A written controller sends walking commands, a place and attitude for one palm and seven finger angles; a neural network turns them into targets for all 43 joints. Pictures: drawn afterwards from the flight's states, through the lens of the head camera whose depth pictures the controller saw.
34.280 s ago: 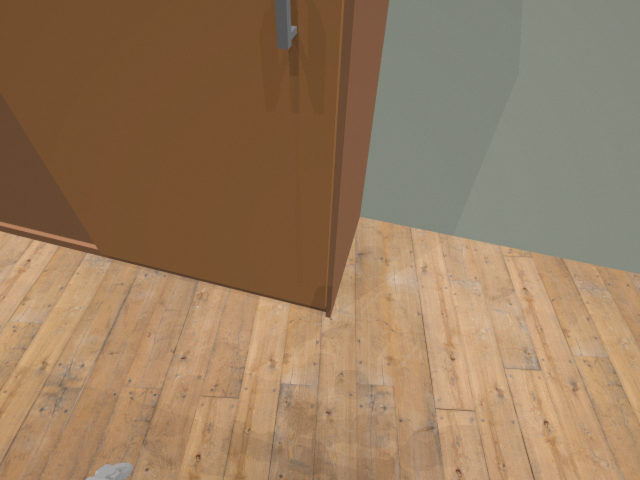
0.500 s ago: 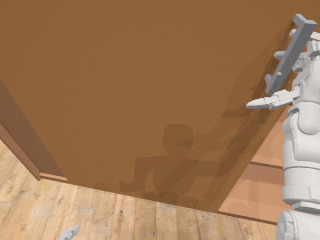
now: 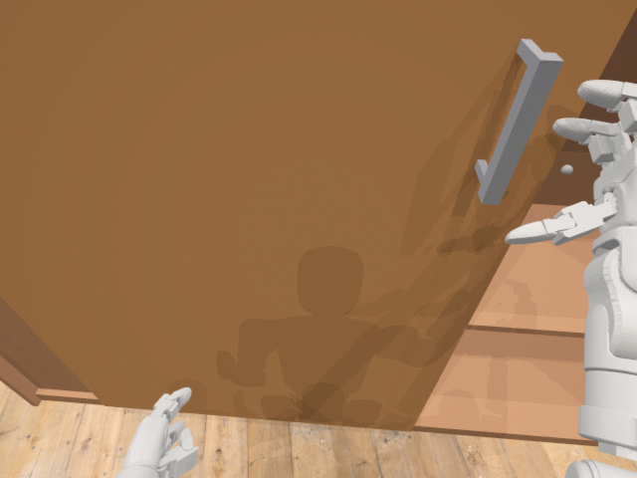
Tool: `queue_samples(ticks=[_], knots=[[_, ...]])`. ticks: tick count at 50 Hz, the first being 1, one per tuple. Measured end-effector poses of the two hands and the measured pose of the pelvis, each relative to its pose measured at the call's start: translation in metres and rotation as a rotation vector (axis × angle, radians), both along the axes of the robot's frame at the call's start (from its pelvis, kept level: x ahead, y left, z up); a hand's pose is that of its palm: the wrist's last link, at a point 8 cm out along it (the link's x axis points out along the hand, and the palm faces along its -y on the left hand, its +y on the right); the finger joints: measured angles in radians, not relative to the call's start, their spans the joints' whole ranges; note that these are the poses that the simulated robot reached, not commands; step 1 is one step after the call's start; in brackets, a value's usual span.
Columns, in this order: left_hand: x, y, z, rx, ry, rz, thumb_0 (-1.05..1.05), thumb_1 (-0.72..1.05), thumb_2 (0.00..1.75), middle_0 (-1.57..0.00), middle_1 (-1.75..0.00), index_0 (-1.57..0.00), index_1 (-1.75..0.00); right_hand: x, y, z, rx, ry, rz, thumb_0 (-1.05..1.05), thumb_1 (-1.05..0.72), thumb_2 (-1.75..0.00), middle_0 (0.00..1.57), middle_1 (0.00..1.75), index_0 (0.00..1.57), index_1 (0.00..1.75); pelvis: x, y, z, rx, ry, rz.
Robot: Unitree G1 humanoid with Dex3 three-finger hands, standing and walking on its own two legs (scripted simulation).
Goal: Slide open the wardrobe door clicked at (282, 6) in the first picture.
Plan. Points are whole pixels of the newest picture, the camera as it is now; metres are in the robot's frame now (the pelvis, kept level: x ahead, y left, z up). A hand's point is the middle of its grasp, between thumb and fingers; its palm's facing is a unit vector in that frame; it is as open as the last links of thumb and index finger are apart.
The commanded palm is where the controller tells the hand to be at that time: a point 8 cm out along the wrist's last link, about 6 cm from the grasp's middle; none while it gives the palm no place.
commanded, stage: slip the hand off the handle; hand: right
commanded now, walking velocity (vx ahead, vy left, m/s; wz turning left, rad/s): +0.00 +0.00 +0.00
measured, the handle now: (507, 126) +0.40 -0.19 +0.28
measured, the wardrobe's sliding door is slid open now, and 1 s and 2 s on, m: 0.66 0.66 0.66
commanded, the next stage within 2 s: draw the hand back to the body in 0.76 s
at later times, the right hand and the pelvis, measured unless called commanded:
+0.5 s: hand (615, 221) +0.27 -0.24 +0.26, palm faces +0.30 +0.95 -0.07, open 14.7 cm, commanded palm +0.24 -0.28 +0.25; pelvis -0.01 +0.02 +0.00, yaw +0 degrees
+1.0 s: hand (615, 272) +0.24 -0.24 +0.24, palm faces +0.23 +0.96 -0.14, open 14.7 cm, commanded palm +0.20 -0.28 +0.24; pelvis -0.01 +0.02 +0.00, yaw -1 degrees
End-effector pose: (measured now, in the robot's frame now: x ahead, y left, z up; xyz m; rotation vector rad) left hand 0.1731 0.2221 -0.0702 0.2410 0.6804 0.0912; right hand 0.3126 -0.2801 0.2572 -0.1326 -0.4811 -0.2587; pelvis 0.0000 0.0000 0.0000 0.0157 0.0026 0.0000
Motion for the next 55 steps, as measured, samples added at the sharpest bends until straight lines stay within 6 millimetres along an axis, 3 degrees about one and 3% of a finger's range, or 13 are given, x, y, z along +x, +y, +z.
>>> queue_samples(ticks=[8, 17, 28, 36, 45, 55], knots=[[-0.024, 0.013, -0.009, -0.003, 0.046, 0.051, 0.01, 0.90, 0.90, -0.20, -0.30, -0.20, -0.30, -0.004, -0.005, 0.003, -0.002, -0.006, 0.020, -0.01, 0.56, -0.20, 0.27, 1.16, 0.25, 1.15, -0.001, 0.004, 0.000, -0.001, 0.001, 0.010], [-0.039, 0.028, -0.012, -0.005, 0.045, 0.076, 0.01, 0.90, 0.90, -0.20, -0.30, -0.20, -0.30, -0.040, -0.001, -0.001, -0.013, -0.026, 0.005, -0.01, 0.56, -0.20, 0.26, 1.16, 0.25, 1.15, -0.004, 0.011, 0.000, -0.007, -0.016, 0.023], [-0.014, 0.029, 0.002, -0.001, -0.070, 0.025, 0.01, 0.90, 0.90, -0.20, -0.30, -0.20, -0.30, -0.086, -0.006, 0.000, -0.023, -0.036, -0.024, -0.01, 0.56, -0.20, 0.26, 1.15, 0.25, 1.15, -0.015, 0.022, 0.000, -0.005, -0.043, 0.002], [0.003, 0.019, 0.013, -0.012, -0.144, -0.018, 0.01, 0.90, 0.90, -0.20, -0.30, -0.20, -0.30, -0.101, -0.001, -0.003, -0.025, -0.037, -0.007, -0.01, 0.56, -0.20, 0.25, 1.15, 0.25, 1.15, -0.017, 0.024, 0.000, -0.003, -0.052, -0.007], [0.010, 0.009, 0.012, -0.019, -0.152, -0.051, 0.01, 0.90, 0.90, -0.20, -0.30, -0.20, -0.30, -0.119, 0.001, -0.003, -0.038, -0.048, -0.012, -0.01, 0.56, -0.20, 0.26, 1.15, 0.25, 1.15, -0.012, 0.022, -0.001, -0.004, -0.059, -0.011], [0.023, 0.003, 0.016, -0.048, -0.173, -0.033, 0.01, 0.90, 0.90, -0.20, -0.30, -0.20, -0.30, -0.104, -0.004, -0.030, 0.011, 0.365, 0.117, -0.01, 0.56, -0.20, 0.25, 1.15, 0.25, 1.15, -0.004, 0.017, 0.002, -0.007, -0.071, -0.012]])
